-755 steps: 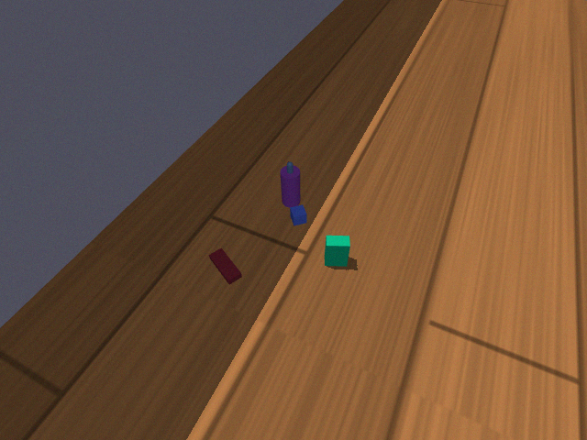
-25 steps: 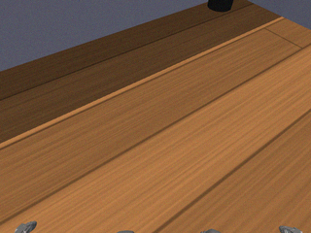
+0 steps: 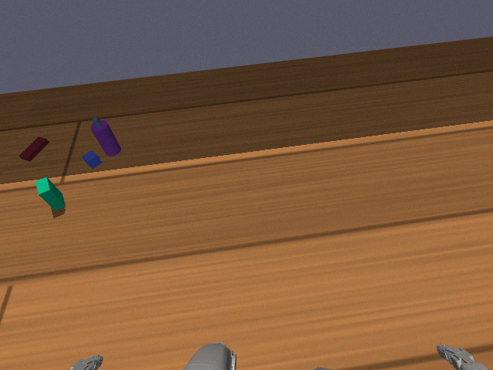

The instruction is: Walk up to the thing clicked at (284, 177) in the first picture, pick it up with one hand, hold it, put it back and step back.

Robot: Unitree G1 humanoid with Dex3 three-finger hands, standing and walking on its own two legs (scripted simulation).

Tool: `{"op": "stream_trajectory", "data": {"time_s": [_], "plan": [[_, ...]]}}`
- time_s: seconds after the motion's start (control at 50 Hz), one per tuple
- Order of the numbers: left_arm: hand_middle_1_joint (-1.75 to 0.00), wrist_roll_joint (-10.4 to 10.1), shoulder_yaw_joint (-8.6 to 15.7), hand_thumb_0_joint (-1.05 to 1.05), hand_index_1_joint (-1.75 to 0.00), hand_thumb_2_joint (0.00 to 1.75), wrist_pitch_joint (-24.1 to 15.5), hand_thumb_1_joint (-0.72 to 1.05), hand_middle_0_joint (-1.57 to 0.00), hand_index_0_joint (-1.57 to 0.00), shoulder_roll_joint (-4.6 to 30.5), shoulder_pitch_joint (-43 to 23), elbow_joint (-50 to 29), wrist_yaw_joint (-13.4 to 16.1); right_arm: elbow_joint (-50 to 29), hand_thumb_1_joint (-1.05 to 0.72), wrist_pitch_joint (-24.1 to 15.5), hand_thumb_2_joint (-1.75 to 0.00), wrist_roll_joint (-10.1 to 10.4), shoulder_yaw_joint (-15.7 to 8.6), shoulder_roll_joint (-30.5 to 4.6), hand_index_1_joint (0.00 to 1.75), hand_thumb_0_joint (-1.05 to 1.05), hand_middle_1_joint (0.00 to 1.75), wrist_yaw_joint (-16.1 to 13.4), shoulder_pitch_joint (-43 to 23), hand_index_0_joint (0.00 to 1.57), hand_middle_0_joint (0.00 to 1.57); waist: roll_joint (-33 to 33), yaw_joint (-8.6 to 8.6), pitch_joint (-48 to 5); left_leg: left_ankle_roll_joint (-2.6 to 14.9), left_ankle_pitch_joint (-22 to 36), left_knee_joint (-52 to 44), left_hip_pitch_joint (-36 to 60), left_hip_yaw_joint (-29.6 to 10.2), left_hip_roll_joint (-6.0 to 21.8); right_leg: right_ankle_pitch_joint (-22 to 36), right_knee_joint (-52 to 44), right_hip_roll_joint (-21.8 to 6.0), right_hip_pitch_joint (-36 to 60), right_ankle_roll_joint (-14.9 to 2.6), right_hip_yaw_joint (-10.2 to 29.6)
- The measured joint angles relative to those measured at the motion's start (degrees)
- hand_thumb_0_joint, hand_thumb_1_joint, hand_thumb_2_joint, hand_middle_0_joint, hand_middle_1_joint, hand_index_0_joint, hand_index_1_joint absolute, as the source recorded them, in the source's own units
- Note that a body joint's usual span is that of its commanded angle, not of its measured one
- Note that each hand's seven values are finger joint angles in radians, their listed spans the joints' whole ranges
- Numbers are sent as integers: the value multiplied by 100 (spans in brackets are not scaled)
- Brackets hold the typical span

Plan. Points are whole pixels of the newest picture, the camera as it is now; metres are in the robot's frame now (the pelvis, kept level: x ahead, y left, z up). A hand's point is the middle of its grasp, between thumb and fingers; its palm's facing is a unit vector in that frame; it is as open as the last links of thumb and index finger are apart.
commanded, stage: walk up
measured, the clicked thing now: (104, 135) +1.24 +0.86 -0.64
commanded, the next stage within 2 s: stand in 1.72 s
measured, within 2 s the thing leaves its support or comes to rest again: neither
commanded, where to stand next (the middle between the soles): +0.09 +0.01 m, yaw +28 degrees
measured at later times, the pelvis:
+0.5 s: pelvis +0.01 -0.02 -0.03, yaw +17 degrees
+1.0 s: pelvis +0.00 -0.02 -0.02, yaw +27 degrees
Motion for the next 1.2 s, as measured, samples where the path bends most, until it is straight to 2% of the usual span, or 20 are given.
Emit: {"op": "stream_trajectory", "data": {"time_s": [0.1, 0.14, 0.18, 0.24, 0.3, 0.42, 0.48, 0.52, 0.56, 0.62, 0.72, 0.78, 0.8, 0.84, 0.88, 0.96, 1.0, 1.08, 1.14, 1.2], "plan": [[-30, -23, 125, 1, -30, 89, 144, 90, -21, -21, 219, 110, -50, -54, 77, -90, -23, -89, 9, -14, 12, 30, 1, 30, 10, -48, 20, 20, -141, 108, 58, -35, 357, -1023, 298, 195, 156, -240, 262, -259, 29, 78, -294], [-30, -63, 156, 1, -30, 89, 239, 90, -21, -21, 308, 143, -43, -73, 106, -90, -62, -89, 16, -20, 11, 30, 1, 30, -22, -27, 20, 20, -201, 116, 40, -6, 778, -1580, 575, 316, 119, -435, 555, -379, -36, 144, -396], [-30, -113, 182, 1, -30, 89, 326, 90, -21, -20, 391, 161, -7, -65, 132, -90, -140, -89, -19, -29, 36, 30, 1, 30, -86, -12, 20, 20, -350, 105, 42, 86, 755, -1830, 751, 337, -50, -703, 1068, -570, -209, 177, -349], [-30, -164, 181, 1, -30, 89, 498, 90, -20, -20, 369, 39, 129, 7, 100, -90, -183, -89, -46, 44, 79, 30, 1, 30, -156, 21, 20, 20, -378, -14, 75, 162, 650, -1470, 547, 96, -142, -1424, 1970, -211, -571, 223, 364], [-30, -212, 147, 1, -30, 89, 478, 91, -20, -20, 331, -23, 160, 42, 96, -90, -168, -89, -7, 116, 113, 30, 1, 30, -222, 24, 20, 20, -376, -86, 83, 140, 711, -1459, 474, -138, -179, -1400, 2319, -9, -798, 196, 721], [-30, -201, 107, 1, -30, 89, 374, 91, -20, -20, 232, -82, 208, 86, -9, -90, -111, -89, -50, 122, 90, 30, 1, 31, -216, -59, 20, 20, -204, -186, 51, 28, 696, -1209, 191, -539, -205, -1354, 2015, 154, -723, 150, 883], [-30, -200, 103, 1, -30, 89, 259, 90, -20, -20, 206, -92, 225, 122, -74, -90, -32, -89, -67, 111, 48, 30, 1, 31, -187, -121, 20, 20, -62, -210, 21, -61, 645, -968, -13, -741, -218, -1075, 1233, 308, -376, 120, 850], [-30, -128, 100, 1, -30, 89, 151, 90, -20, -20, 96, -111, 256, 151, -21, -90, 66, -89, -35, 75, -13, 30, 1, 31, -192, -204, 20, 20, 210, -202, 68, 14, 590, -672, -126, -975, -178, -840, 1093, 439, -262, 264, 662], [-30, -68, 62, 1, -30, 89, 104, 90, -21, -20, 95, -60, 258, 131, 117, -90, 141, -89, -35, 64, 54, 30, 1, 30, -230, -260, 20, 20, 131, -132, 51, 50, -90, 16, -300, -778, -319, -863, 1127, 300, -232, 259, 644], [-30, -50, 33, 1, -30, 89, 75, 90, -21, -20, 14, -54, 323, 136, 243, -90, 94, -89, -15, 45, -1, 30, 1, 30, -165, -216, 20, 20, 119, -95, 65, 49, -161, 620, -420, -362, -279, -716, 799, 56, -4, 265, 536], [-30, 3, 67, 1, -30, 89, 17, 90, -21, -21, 143, 124, 263, 88, 430, -90, 4, -89, -18, -6, -34, 30, 1, 30, 5, -168, 20, 20, 40, -43, 74, 34, 39, -707, 107, 93, 18, -594, 538, -192, 135, 317, 376], [-30, -70, 96, 1, -30, 89, 110, 90, -21, -21, 304, 227, 271, 81, 571, -90, -86, -89, -16, -23, -2, 30, 1, 30, 0, -147, 20, 20, -79, -22, 39, 84, 846, -1788, 643, 210, -43, -805, 888, -340, 32, 373, 346], [-30, -102, 115, 1, -30, 89, 161, 90, -21, -21, 349, 217, 323, 97, 620, -90, -117, -89, -41, -27, 52, 30, 1, 30, -30, -172, 20, 20, -205, -2, 85, 114, 939, -1757, 671, 270, -140, -888, 1108, -428, -31, 294, 456], [-30, -165, 111, 1, -30, 89, 277, 90, -21, -20, 320, 195, 486, 142, 648, -90, -149, -89, -64, 27, 94, 30, 1, 30, -53, -158, 20, 20, -194, -39, 21, 180, 808, -1541, 575, 224, -147, -1454, 1462, -243, -188, 205, 719], [-30, -206, 89, 1, -30, 89, 324, 90, -20, -20, 306, 177, 613, 147, 678, -90, -158, -89, -52, 95, 159, 30, 1, 30, -75, -170, 20, 20, -173, -93, -35, 209, 773, -1507, 556, 141, -116, -1659, 1670, -60, -303, 157, 851], [-30, -216, 76, 1, -30, 89, 226, 90, -20, -20, 261, 183, 803, 124, 757, -90, -138, -89, -23, 204, 253, 30, 1, 30, -76, -273, 20, 20, -146, -164, -139, 134, 768, -1452, 486, 12, -53, -1168, 1112, 73, -232, 98, 793], [-30, -184, 74, 1, -30, 89, 180, 90, -20, -20, 184, 164, 921, 124, 826, -90, -71, -89, -4, 222, 256, 30, 1, 31, -71, -348, 20, 20, -22, -186, -160, 78, 708, -1327, 442, -116, 27, -581, 733, 190, -65, 228, 697], [-30, -99, -23, 1, -30, 89, 171, 90, -20, -20, 48, 157, 1070, 92, 1067, -90, 9, -89, 42, 217, 330, 30, 1, 30, -52, -413, 20, 20, -26, -113, -293, 88, 260, -1412, 523, -246, -54, -496, 501, 163, 71, 346, 624], [-30, -134, -110, 1, -30, 89, 172, 90, -21, -20, -92, 31, 1191, 83, 1229, -90, -65, -89, 48, 195, 267, 30, 1, 30, -31, -435, 20, 20, 33, -120, -292, 67, 986, -1789, 666, -256, -61, -434, 328, 125, 186, 428, 575], [-30, -172, -144, 1, -30, 89, 157, 90, -21, -20, -150, -120, 1290, 61, 1408, -90, -81, -89, 31, 233, 277, 30, 1, 30, -33, -478, 20, 20, 60, -131, -313, 49, 948, -1904, 733, -314, -35, -346, 70, 157, 329, 437, 509]]}}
